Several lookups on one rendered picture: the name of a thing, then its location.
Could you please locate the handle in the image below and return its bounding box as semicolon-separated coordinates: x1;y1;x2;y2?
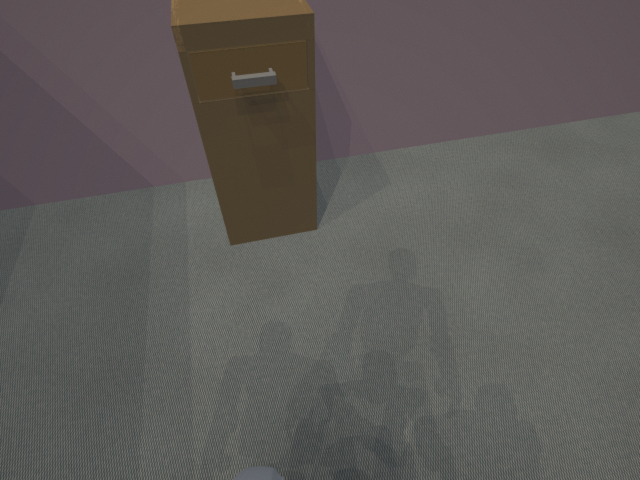
231;68;277;89

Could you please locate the drawer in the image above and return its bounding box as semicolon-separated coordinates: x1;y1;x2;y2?
188;39;307;101

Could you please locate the cabinet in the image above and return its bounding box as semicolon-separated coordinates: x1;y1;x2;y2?
171;0;317;245

